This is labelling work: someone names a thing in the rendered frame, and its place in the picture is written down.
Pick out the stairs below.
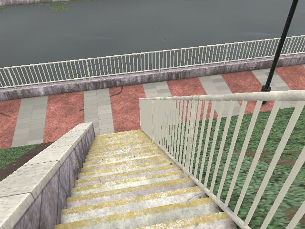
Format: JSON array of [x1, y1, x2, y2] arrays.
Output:
[[54, 129, 236, 229]]

